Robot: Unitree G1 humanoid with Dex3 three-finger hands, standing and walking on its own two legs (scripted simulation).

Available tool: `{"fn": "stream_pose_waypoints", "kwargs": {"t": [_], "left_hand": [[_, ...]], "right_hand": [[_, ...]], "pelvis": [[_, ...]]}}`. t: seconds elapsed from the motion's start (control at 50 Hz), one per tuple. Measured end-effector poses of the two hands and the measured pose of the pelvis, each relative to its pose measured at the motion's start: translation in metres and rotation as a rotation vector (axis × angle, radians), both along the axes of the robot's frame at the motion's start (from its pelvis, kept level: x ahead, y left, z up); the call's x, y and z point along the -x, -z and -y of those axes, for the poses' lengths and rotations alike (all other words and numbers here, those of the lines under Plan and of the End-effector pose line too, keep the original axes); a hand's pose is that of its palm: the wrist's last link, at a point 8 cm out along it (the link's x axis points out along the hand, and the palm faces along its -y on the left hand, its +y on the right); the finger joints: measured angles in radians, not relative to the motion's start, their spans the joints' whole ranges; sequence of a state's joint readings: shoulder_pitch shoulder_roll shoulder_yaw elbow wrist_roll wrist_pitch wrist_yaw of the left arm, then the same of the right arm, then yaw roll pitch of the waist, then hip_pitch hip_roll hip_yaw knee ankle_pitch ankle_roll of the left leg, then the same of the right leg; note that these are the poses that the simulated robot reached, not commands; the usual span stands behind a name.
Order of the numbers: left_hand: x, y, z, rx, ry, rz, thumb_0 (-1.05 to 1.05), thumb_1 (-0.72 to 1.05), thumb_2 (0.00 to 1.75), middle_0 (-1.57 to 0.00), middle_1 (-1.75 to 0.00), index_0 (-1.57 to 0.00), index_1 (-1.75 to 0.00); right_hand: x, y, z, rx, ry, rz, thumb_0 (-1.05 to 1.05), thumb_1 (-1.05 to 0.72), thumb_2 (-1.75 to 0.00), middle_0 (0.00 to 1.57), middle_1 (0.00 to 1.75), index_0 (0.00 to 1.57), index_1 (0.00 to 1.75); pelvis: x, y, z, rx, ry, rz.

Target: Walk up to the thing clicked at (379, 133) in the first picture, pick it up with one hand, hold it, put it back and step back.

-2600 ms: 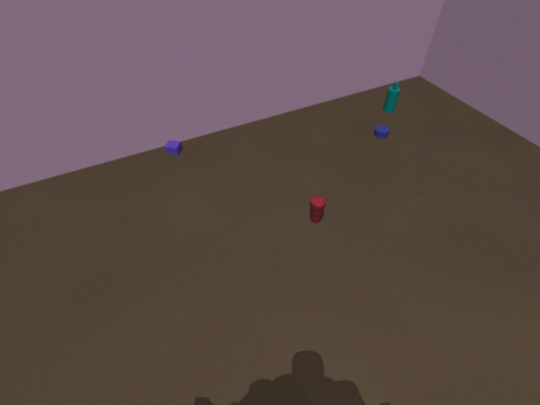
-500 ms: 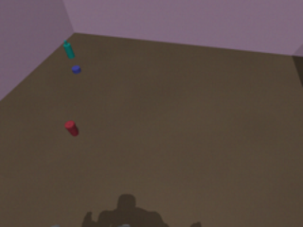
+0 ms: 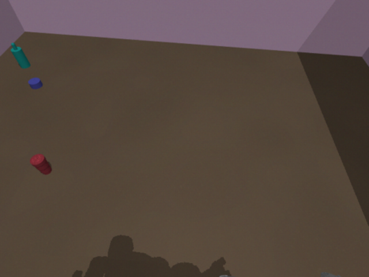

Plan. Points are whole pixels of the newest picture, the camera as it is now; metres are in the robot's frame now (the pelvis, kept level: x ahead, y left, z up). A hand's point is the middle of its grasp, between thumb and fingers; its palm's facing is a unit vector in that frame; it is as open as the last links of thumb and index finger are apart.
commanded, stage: walk up
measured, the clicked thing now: (35, 83) +1.55 +1.18 -0.74
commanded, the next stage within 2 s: stand in 0.82 s
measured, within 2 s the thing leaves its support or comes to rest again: neither
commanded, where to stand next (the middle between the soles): +0.06 +0.00 m, yaw -5 degrees
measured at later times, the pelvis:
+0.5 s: pelvis +0.00 -0.01 +0.00, yaw -6 degrees
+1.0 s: pelvis -0.01 -0.01 +0.02, yaw -6 degrees
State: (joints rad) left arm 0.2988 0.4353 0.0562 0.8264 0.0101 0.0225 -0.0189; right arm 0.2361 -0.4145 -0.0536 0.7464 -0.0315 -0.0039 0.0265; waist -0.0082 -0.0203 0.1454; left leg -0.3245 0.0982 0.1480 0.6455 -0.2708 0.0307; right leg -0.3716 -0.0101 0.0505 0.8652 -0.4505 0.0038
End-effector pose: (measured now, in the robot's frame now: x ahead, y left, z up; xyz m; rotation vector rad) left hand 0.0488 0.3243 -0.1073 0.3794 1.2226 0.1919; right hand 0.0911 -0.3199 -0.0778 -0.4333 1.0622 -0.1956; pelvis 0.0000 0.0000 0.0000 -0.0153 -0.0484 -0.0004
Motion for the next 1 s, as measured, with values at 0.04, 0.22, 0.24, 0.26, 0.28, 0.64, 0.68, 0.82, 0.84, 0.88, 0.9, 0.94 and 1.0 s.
{"fn": "stream_pose_waypoints", "kwargs": {"t": [0.04, 0.22, 0.24, 0.26, 0.28, 0.64, 0.68, 0.82, 0.84, 0.88, 0.9, 0.94, 1.0], "left_hand": [[0.0, -0.003, 0.003, -0.028, 0.011, 0.001, 0.01, 0.91, 0.9, -0.2, -0.3, -0.2, -0.3], [-0.009, -0.016, 0.027, -0.08, 0.048, 0.031, 0.01, 0.91, 0.9, -0.2, -0.3, -0.2, -0.3], [-0.014, -0.016, 0.029, -0.076, 0.057, 0.038, 0.01, 0.91, 0.9, -0.2, -0.3, -0.21, -0.3], [-0.019, -0.015, 0.031, -0.071, 0.067, 0.048, 0.01, 0.91, 0.9, -0.21, -0.3, -0.21, -0.3], [-0.025, -0.014, 0.032, -0.065, 0.076, 0.06, 0.01, 0.91, 0.9, -0.21, -0.3, -0.21, -0.3], [-0.086, -0.002, 0.057, 0.077, 0.144, 0.154, 0.01, 0.91, 0.9, -0.21, -0.3, -0.21, -0.3], [-0.082, -0.004, 0.056, 0.073, 0.143, 0.139, 0.01, 0.91, 0.9, -0.21, -0.3, -0.21, -0.3], [-0.065, -0.011, 0.047, 0.046, 0.118, 0.067, 0.01, 0.91, 0.9, -0.2, -0.3, -0.21, -0.3], [-0.063, -0.011, 0.046, 0.041, 0.116, 0.056, 0.01, 0.91, 0.9, -0.2, -0.3, -0.2, -0.3], [-0.059, -0.013, 0.044, 0.035, 0.111, 0.038, 0.01, 0.91, 0.9, -0.2, -0.3, -0.2, -0.3], [-0.058, -0.013, 0.042, 0.033, 0.107, 0.031, 0.01, 0.91, 0.9, -0.2, -0.3, -0.2, -0.3], [-0.055, -0.014, 0.041, 0.03, 0.1, 0.023, 0.01, 0.91, 0.9, -0.2, -0.3, -0.2, -0.3], [-0.053, -0.015, 0.039, 0.029, 0.088, 0.016, 0.01, 0.91, 0.9, -0.2, -0.3, -0.2, -0.3]], "right_hand": [[0.005, 0.01, 0.01, -0.014, 0.02, -0.005, 0.0, -0.9, -0.9, 0.2, 0.3, 0.2, 0.3], [0.024, 0.048, 0.017, -0.105, 0.118, -0.043, 0.01, -0.9, -0.9, 0.2, 0.3, 0.2, 0.3], [0.027, 0.049, 0.015, -0.112, 0.122, -0.049, 0.01, -0.9, -0.9, 0.2, 0.3, 0.2, 0.3], [0.03, 0.05, 0.013, -0.115, 0.124, -0.057, 0.0, -0.9, -0.9, 0.2, 0.3, 0.2, 0.3], [0.033, 0.051, 0.011, -0.116, 0.125, -0.067, 0.0, -0.9, -0.9, 0.2, 0.3, 0.2, 0.3], [0.066, 0.02, 0.001, -0.071, 0.199, -0.064, 0.0, -0.9, -0.9, 0.2, 0.3, 0.2, 0.3], [0.063, 0.02, 0.003, -0.074, 0.2, -0.057, 0.0, -0.9, -0.9, 0.2, 0.3, 0.2, 0.3], [0.06, 0.022, -0.001, -0.102, 0.2, -0.069, 0.0, -0.9, -0.9, 0.2, 0.3, 0.2, 0.3], [0.06, 0.023, -0.002, -0.106, 0.202, -0.075, 0.0, -0.9, -0.9, 0.2, 0.3, 0.2, 0.3], [0.061, 0.024, -0.005, -0.114, 0.204, -0.089, 0.0, -0.9, -0.9, 0.2, 0.3, 0.2, 0.3], [0.061, 0.025, -0.006, -0.117, 0.205, -0.097, 0.0, -0.9, -0.9, 0.2, 0.3, 0.2, 0.3], [0.062, 0.025, -0.009, -0.123, 0.205, -0.113, 0.0, -0.9, -0.9, 0.2, 0.3, 0.2, 0.3], [0.064, 0.026, -0.011, -0.127, 0.203, -0.132, 0.0, -0.9, -0.9, 0.2, 0.3, 0.2, 0.3]], "pelvis": [[0.0, 0.005, 0.006, -0.002, 0.014, 0.0], [0.001, 0.01, 0.022, -0.011, 0.074, 0.004], [0.002, 0.009, 0.021, -0.012, 0.077, 0.0], [0.002, 0.009, 0.021, -0.012, 0.079, -0.004], [0.002, 0.009, 0.02, -0.012, 0.082, -0.008], [0.008, -0.005, 0.008, -0.015, 0.124, 0.016], [0.009, -0.007, 0.008, -0.016, 0.128, 0.015], [0.01, -0.014, 0.007, -0.02, 0.136, 0.008], [0.01, -0.015, 0.006, -0.02, 0.134, 0.007], [0.009, -0.016, 0.006, -0.02, 0.125, 0.005], [0.009, -0.017, 0.006, -0.021, 0.123, 0.004], [0.008, -0.019, 0.006, -0.021, 0.118, 0.004], [0.008, -0.02, 0.006, -0.022, 0.112, 0.002]]}}
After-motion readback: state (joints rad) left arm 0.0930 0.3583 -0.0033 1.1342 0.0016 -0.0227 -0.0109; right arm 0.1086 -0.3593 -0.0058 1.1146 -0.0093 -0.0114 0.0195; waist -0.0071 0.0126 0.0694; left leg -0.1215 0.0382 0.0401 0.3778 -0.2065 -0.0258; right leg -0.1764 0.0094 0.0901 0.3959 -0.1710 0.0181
